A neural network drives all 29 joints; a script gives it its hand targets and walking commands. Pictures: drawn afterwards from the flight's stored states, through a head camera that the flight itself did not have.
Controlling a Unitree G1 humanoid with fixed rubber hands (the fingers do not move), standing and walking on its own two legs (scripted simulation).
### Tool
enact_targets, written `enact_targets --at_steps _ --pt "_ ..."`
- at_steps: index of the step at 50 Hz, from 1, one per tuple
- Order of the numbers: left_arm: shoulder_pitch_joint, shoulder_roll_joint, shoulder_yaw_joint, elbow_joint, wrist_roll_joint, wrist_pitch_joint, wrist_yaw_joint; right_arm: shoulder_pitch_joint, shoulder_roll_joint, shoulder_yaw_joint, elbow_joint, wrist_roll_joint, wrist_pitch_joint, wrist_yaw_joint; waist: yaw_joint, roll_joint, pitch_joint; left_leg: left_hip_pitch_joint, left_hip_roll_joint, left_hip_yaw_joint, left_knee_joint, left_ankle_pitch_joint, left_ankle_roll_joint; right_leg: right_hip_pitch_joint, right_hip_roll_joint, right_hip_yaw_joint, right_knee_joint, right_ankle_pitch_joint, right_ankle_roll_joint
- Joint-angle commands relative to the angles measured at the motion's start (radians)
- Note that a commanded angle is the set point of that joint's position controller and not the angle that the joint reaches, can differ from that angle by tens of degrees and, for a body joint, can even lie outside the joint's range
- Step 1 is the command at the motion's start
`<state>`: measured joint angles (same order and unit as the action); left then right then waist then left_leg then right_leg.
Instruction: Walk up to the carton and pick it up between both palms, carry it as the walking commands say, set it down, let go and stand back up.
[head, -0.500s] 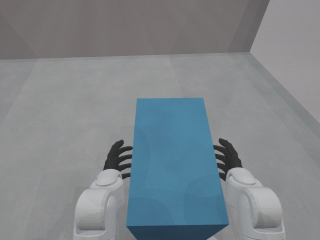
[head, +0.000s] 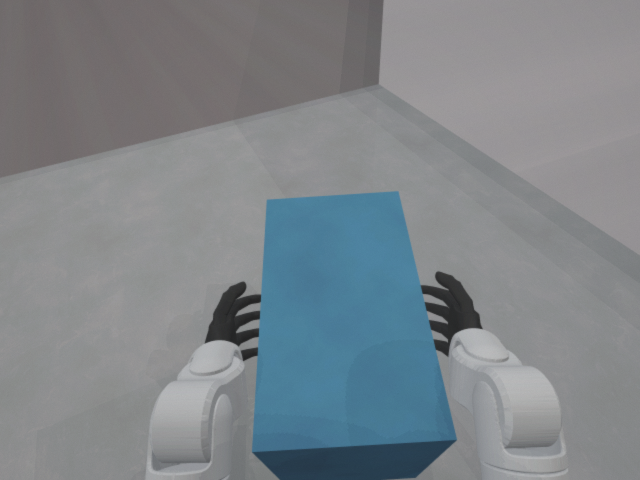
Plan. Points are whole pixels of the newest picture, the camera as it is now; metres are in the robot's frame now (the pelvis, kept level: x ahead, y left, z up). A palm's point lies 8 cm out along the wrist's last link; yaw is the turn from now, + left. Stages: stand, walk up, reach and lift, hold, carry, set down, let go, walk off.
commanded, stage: carry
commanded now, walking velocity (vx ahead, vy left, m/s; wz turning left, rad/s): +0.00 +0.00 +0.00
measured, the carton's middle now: (341, 339) +0.30 -0.01 +0.03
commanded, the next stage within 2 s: none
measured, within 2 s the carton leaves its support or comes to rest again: neither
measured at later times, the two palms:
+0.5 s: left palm (190, 419) +0.19 +0.15 +0.09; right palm (449, 388) +0.20 -0.11 +0.09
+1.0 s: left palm out of the picture +0.09 +0.17 +0.08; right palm (423, 445) +0.16 -0.08 +0.07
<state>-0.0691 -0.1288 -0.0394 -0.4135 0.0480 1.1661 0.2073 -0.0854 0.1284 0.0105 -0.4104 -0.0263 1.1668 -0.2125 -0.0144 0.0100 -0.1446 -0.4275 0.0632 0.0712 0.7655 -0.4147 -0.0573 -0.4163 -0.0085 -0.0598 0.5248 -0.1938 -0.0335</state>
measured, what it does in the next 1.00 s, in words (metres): walks backwards, turning left: left foot, then right foot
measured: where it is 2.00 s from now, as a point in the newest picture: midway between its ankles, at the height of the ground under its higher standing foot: outside the picture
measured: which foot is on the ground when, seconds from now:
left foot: up 0.00-0.04, down 0.06-0.94, up 0.96-1.00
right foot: down 0.00-0.68, up 0.70-0.90, down 0.92-1.00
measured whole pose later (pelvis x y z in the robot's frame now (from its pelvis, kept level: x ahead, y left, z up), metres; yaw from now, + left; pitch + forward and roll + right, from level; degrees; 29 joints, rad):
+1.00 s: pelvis -0.14 -0.02 -0.01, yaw +15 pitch +5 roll -1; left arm -0.12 -0.13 -0.03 -0.44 0.02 1.15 0.22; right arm -0.11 0.13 0.00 -0.47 -0.05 1.15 -0.20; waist 0.02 0.05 -0.01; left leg -0.65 -0.04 -0.08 0.83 -0.38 -0.02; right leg -0.37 -0.02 -0.11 0.59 -0.30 -0.02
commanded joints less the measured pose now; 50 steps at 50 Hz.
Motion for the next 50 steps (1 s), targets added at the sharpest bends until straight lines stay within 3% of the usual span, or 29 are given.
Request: enact_targets --at_steps 1,2,3,4,5,8,13,15,21,27,30,32,33,34,35,36,37,39,41,43,45,46,47,48,49,50 --pt "-0.314 -0.866 -0.448 -0.074 -0.224 -0.014 -0.121 -0.304 0.847 0.495 -0.038 0.226 0.003 0.135 0.026 -0.159 -0.177 0.086 -0.027 0.029 -0.289 0.058 0.016 0.190 -0.230 0.264 -0.179 0.005 -0.052" --pt "-0.314 -0.864 -0.450 -0.064 -0.227 -0.010 -0.120 -0.296 0.839 0.478 -0.028 0.215 0.005 0.132 0.022 -0.135 -0.189 0.185 -0.007 0.019 -0.359 0.130 0.020 0.147 -0.211 0.250 -0.166 -0.007 -0.035" --pt "-0.312 -0.864 -0.452 -0.052 -0.229 -0.006 -0.120 -0.298 0.829 0.463 -0.021 0.205 0.006 0.131 0.025 -0.089 -0.184 0.254 0.041 -0.052 -0.400 0.141 0.027 0.099 -0.172 0.225 -0.126 -0.023 -0.009" --pt "-0.313 -0.872 -0.464 -0.066 -0.235 -0.004 -0.124 -0.304 0.839 0.453 -0.016 0.201 0.001 0.135 0.026 0.023 -0.144 0.222 0.118 -0.117 -0.371 0.223 0.051 0.072 -0.105 0.129 -0.092 0.020 0.032" --pt "-0.367 -0.879 -0.485 -0.096 -0.249 -0.004 -0.129 -0.303 0.847 0.438 -0.016 0.199 -0.003 0.138 0.022 0.067 -0.104 0.113 0.144 -0.131 -0.416 0.156 0.070 0.104 -0.075 0.068 -0.076 -0.020 0.042" --pt "-0.429 -0.889 -0.506 -0.109 -0.270 -0.001 -0.131 -0.326 0.852 0.412 -0.016 0.197 -0.008 0.135 0.020 0.067 -0.061 -0.023 0.118 -0.099 -0.474 -0.086 0.076 0.164 -0.056 0.035 -0.060 -0.039 0.036" --pt "-0.425 -0.876 -0.489 -0.079 -0.263 0.008 -0.125 -0.347 0.825 0.403 -0.019 0.194 -0.002 0.129 0.025 0.041 -0.054 -0.052 0.083 -0.091 -0.454 -0.158 0.073 0.168 -0.065 0.052 -0.092 -0.097 0.038" --pt "-0.417 -0.875 -0.475 -0.066 -0.256 0.008 -0.124 -0.361 0.826 0.411 -0.024 0.200 0.002 0.129 0.025 0.020 -0.056 -0.056 0.074 -0.090 -0.439 -0.157 0.072 0.169 -0.070 0.062 -0.109 -0.122 0.038" --pt "-0.370 -0.880 -0.433 -0.038 -0.221 0.001 -0.113 -0.389 0.846 0.450 -0.044 0.225 0.009 0.136 0.025 -0.010 -0.075 -0.068 0.076 -0.133 -0.318 0.056 0.073 0.157 -0.156 0.074 -0.088 -0.102 0.046" --pt "-0.367 -0.909 -0.441 -0.072 -0.227 -0.011 -0.114 -0.379 0.884 0.479 -0.074 0.239 0.007 0.142 0.021 -0.108 -0.150 -0.081 -0.003 -0.112 -0.164 0.110 0.065 0.186 -0.266 0.163 -0.157 -0.090 0.008" --pt "-0.367 -0.928 -0.456 -0.092 -0.234 -0.016 -0.118 -0.366 0.895 0.483 -0.084 0.240 0.003 0.145 0.017 -0.114 -0.180 -0.045 -0.013 -0.119 -0.123 0.127 0.071 0.157 -0.293 0.135 -0.137 -0.082 -0.002" --pt "-0.372 -0.937 -0.468 -0.105 -0.240 -0.017 -0.120 -0.360 0.898 0.480 -0.088 0.238 -0.001 0.148 0.016 -0.048 -0.162 -0.042 0.008 -0.172 -0.188 0.189 0.084 0.119 -0.256 0.070 -0.074 -0.146 0.022" --pt "-0.373 -0.941 -0.474 -0.114 -0.244 -0.017 -0.121 -0.359 0.893 0.475 -0.092 0.236 -0.002 0.149 0.017 0.031 -0.145 -0.053 0.053 -0.243 -0.271 0.236 0.100 0.102 -0.208 0.016 -0.007 -0.178 0.044" --pt "-0.379 -0.946 -0.479 -0.124 -0.248 -0.018 -0.122 -0.352 0.886 0.468 -0.098 0.233 -0.004 0.149 0.013 0.123 -0.135 -0.048 0.122 -0.354 -0.363 0.271 0.131 0.073 -0.141 -0.048 0.110 -0.170 0.068" --pt "-0.391 -0.950 -0.482 -0.132 -0.254 -0.019 -0.125 -0.345 0.884 0.465 -0.107 0.231 -0.007 0.149 0.007 0.172 -0.116 -0.022 0.180 -0.440 -0.401 0.369 0.172 0.015 -0.082 -0.084 0.233 -0.174 0.075" --pt "-0.393 -0.959 -0.490 -0.133 -0.261 -0.021 -0.128 -0.338 0.886 0.465 -0.117 0.228 -0.011 0.151 0.001 0.185 -0.125 0.010 0.226 -0.488 -0.396 0.506 0.215 -0.039 -0.049 -0.062 0.363 -0.243 0.076" --pt "-0.383 -0.974 -0.495 -0.128 -0.267 -0.023 -0.131 -0.329 0.893 0.469 -0.125 0.227 -0.014 0.153 0.000 0.168 -0.152 0.063 0.236 -0.495 -0.373 0.637 0.238 -0.087 -0.036 -0.007 0.463 -0.304 0.069" --pt "-0.382 -1.003 -0.515 -0.140 -0.287 -0.030 -0.136 -0.327 0.918 0.472 -0.139 0.229 -0.025 0.156 0.007 0.140 -0.211 0.160 0.200 -0.420 -0.307 0.823 0.225 -0.123 -0.021 0.025 0.472 -0.316 0.056" --pt "-0.384 -1.011 -0.526 -0.165 -0.302 -0.038 -0.133 -0.317 0.927 0.473 -0.155 0.231 -0.033 0.153 0.007 0.161 -0.249 0.228 0.167 -0.392 -0.282 0.936 0.200 -0.093 0.009 0.005 0.357 -0.318 0.059" --pt "-0.352 -0.996 -0.520 -0.162 -0.301 -0.038 -0.128 -0.282 0.911 0.472 -0.159 0.225 -0.036 0.148 0.001 0.193 -0.277 0.250 0.156 -0.402 -0.276 0.965 0.190 -0.010 0.026 -0.018 0.203 -0.304 0.067" --pt "-0.301 -0.971 -0.500 -0.139 -0.287 -0.033 -0.126 -0.258 0.883 0.475 -0.156 0.218 -0.031 0.143 0.018 0.184 -0.297 0.172 0.129 -0.383 -0.249 0.901 0.161 0.179 -0.007 -0.025 -0.040 -0.145 0.059" --pt "-0.280 -0.955 -0.485 -0.124 -0.277 -0.030 -0.128 -0.248 0.870 0.478 -0.150 0.216 -0.029 0.141 0.026 0.133 -0.296 0.084 0.090 -0.357 -0.200 0.781 0.135 0.294 -0.068 0.029 -0.141 -0.085 0.047" --pt "-0.273 -0.934 -0.474 -0.115 -0.274 -0.029 -0.131 -0.243 0.858 0.479 -0.145 0.212 -0.027 0.138 0.028 -0.019 -0.287 -0.057 0.034 -0.298 -0.097 0.479 0.096 0.424 -0.207 0.134 -0.192 0.191 0.026" --pt "-0.277 -0.934 -0.468 -0.098 -0.274 -0.035 -0.141 -0.261 0.858 0.494 -0.156 0.206 -0.021 0.136 0.018 -0.370 -0.263 -0.266 -0.095 -0.130 0.064 -0.033 0.044 0.446 -0.514 0.355 -0.103 0.685 -0.100" --pt "-0.323 -0.981 -0.497 -0.152 -0.297 -0.042 -0.146 -0.305 0.905 0.509 -0.178 0.229 -0.032 0.139 0.010 -0.273 -0.248 -0.246 -0.079 -0.073 0.318 -0.209 0.042 0.395 -0.496 0.253 -0.023 0.939 -0.144" --pt "-0.347 -0.985 -0.501 -0.177 -0.296 -0.045 -0.151 -0.332 0.922 0.519 -0.181 0.247 -0.035 0.149 0.016 -0.166 -0.223 -0.201 -0.088 -0.086 0.438 -0.169 0.048 0.314 -0.447 0.181 -0.035 0.887 -0.143"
